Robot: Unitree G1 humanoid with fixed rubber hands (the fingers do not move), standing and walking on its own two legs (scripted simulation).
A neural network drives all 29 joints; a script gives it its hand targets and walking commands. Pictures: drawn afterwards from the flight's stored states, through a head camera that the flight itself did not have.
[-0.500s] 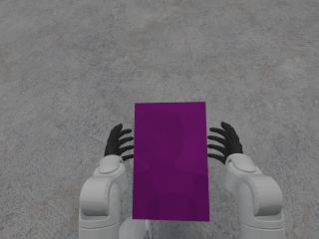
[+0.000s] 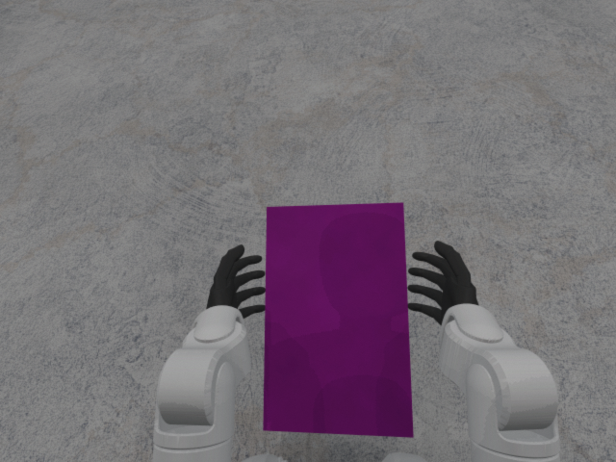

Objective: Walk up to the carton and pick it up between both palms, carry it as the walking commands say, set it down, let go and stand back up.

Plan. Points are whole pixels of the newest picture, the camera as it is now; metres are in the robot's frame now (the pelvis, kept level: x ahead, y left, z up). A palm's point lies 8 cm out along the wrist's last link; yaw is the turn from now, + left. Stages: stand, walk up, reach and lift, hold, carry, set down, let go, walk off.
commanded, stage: carry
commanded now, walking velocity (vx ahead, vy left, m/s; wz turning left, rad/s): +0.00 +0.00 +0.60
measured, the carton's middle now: (338, 309) +0.32 -0.06 -0.05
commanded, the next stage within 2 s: none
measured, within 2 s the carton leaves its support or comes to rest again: neither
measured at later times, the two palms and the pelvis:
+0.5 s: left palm (305, 105) +0.65 -0.06 +0.05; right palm (446, 72) +0.68 -0.32 +0.04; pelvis +0.38 -0.23 -0.01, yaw +18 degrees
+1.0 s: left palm (270, 17) +0.92 -0.03 +0.06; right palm out of the picture +1.03 -0.26 +0.05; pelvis +0.72 -0.27 -0.01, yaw +32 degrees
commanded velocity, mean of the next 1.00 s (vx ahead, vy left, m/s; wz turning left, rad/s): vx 0.00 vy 0.00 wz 0.60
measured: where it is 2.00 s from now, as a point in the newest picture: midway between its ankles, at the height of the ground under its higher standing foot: (311, 190)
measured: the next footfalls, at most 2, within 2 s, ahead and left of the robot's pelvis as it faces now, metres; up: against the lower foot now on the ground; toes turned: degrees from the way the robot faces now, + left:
left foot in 0.14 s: +0.21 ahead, -0.01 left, +0.00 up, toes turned +9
right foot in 0.34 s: +0.42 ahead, -0.33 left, +0.00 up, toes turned +8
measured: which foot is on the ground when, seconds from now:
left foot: up 0.00-0.12, down 0.14-0.38, up 0.40-0.70, down 0.72-0.98, up 1.00-1.00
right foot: down 0.00-0.14, up 0.16-0.32, down 0.34-0.76, up 0.78-0.94, down 0.96-1.00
